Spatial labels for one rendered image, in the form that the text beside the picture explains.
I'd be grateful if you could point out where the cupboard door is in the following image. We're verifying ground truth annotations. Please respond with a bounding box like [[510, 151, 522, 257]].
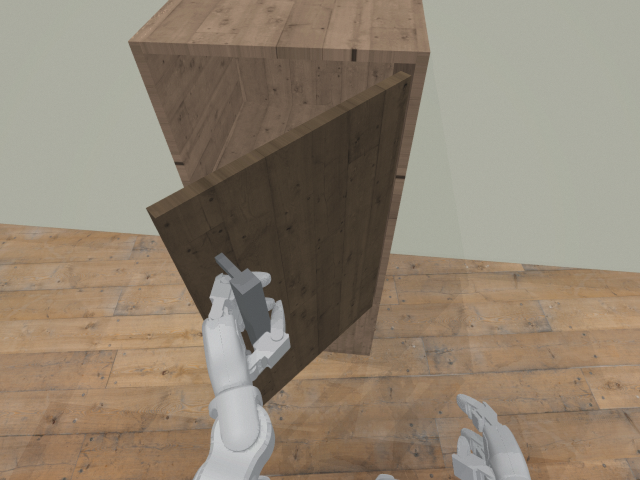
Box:
[[146, 71, 412, 405]]

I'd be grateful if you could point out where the left robot forearm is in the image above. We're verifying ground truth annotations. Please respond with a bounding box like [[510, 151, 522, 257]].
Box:
[[193, 385, 275, 480]]

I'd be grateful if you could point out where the handle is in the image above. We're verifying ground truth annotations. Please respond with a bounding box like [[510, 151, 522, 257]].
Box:
[[215, 253, 271, 346]]

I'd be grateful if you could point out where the left robot hand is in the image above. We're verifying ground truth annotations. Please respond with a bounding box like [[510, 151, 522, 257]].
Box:
[[202, 272, 291, 397]]

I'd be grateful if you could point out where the right robot hand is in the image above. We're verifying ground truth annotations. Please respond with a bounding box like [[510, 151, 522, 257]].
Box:
[[452, 394, 531, 480]]

